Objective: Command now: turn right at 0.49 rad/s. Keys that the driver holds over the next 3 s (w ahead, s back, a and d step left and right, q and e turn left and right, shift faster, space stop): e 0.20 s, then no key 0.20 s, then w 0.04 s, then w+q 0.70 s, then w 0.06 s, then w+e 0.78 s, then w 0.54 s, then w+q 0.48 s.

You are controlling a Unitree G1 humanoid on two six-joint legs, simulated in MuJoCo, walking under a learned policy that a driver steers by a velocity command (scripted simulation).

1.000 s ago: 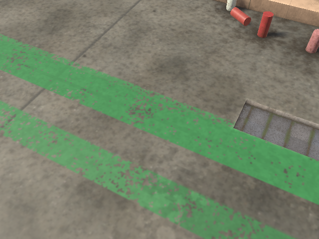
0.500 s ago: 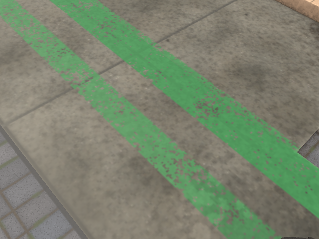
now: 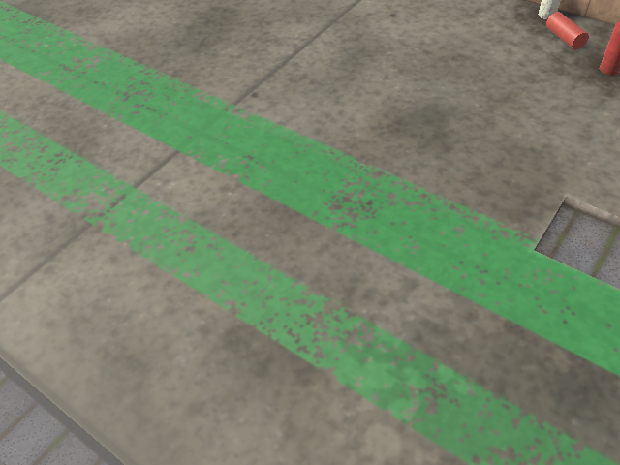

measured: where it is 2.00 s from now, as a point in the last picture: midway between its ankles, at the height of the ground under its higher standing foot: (307, 339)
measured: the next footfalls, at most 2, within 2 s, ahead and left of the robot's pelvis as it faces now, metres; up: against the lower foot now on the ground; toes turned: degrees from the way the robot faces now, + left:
left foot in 0.28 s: +0.06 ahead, +0.12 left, +0.00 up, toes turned -13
right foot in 0.68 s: -0.01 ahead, -0.11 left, +0.00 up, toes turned -7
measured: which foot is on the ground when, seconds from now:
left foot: up 0.00-0.26, down 0.28-0.68, up 0.70-1.00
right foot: down 0.00-0.30, up 0.32-0.66, down 0.68-1.00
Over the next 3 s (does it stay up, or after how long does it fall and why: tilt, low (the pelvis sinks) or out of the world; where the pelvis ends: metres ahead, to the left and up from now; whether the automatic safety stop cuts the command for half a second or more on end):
stays up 1.21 -0.05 0.01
